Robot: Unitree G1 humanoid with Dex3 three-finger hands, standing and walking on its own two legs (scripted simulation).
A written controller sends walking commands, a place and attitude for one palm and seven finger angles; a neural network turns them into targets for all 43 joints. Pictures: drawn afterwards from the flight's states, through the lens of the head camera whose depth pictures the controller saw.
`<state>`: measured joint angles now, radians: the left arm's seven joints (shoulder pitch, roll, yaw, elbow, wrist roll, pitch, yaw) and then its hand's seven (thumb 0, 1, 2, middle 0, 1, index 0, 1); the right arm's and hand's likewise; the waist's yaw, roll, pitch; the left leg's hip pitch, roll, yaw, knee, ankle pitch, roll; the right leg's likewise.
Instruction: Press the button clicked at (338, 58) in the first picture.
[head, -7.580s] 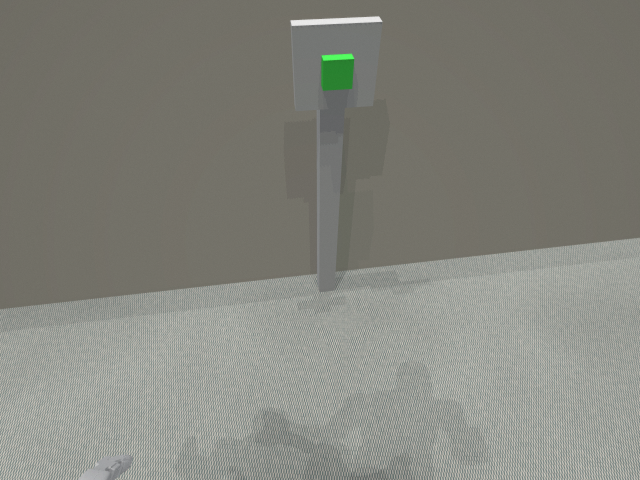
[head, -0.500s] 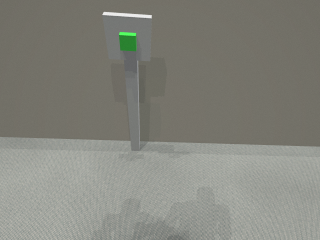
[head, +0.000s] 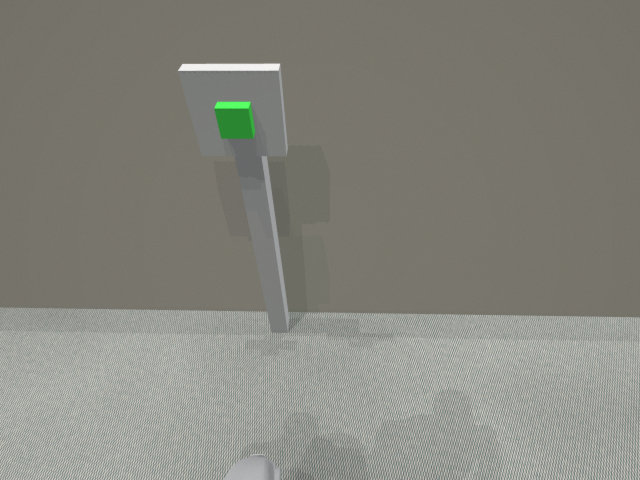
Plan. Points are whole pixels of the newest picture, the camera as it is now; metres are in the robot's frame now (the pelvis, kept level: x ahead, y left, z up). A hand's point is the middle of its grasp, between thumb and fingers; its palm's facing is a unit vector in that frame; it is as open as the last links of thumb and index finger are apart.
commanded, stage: take the last steps up to it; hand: left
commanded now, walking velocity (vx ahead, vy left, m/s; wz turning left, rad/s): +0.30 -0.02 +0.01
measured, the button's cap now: (235, 119) +0.71 +0.20 +0.10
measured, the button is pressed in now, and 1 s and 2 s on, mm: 0 0 0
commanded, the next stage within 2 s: come to a stop and stand still in 0.40 s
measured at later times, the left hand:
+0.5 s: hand (182, 438) +0.22 +0.24 -0.17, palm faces +0.05 -0.98 -0.18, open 7.4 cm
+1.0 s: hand (204, 405) +0.27 +0.22 -0.18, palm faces +0.04 -0.97 -0.24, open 7.3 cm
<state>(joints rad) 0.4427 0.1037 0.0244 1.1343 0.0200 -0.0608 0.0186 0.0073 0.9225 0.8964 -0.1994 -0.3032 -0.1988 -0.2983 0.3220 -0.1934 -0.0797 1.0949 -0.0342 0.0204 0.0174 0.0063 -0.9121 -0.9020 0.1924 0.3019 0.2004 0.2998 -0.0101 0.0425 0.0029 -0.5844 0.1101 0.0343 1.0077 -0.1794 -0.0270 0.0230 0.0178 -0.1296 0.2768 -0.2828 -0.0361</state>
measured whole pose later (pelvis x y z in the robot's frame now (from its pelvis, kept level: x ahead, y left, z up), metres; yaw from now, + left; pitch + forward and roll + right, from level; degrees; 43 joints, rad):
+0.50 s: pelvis +0.18 +0.05 +0.00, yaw -2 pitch -1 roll +1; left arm 0.26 0.18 0.07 1.05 0.03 -0.01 0.01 0.01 0.92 0.90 -0.19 -0.30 -0.19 -0.30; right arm 0.23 -0.15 -0.05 1.04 -0.02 -0.07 -0.02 -0.04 -0.95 -0.90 0.20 0.30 0.21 0.30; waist 0.01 -0.04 -0.01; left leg -0.15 0.01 0.18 0.39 -0.22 0.05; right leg -0.53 -0.12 -0.06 1.02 -0.22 0.03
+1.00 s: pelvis +0.18 +0.03 -0.01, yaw -1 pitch -1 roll +1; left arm 0.13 0.16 0.06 0.99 0.04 0.03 0.04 0.00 0.92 0.90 -0.20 -0.30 -0.20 -0.30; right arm 0.23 -0.18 -0.07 1.04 -0.02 0.05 -0.01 0.00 -0.91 -0.90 0.19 0.30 0.20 0.30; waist 0.01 0.00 0.07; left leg -0.32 0.02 0.04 0.83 -0.47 -0.03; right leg -0.39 -0.09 -0.11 0.49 -0.09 -0.01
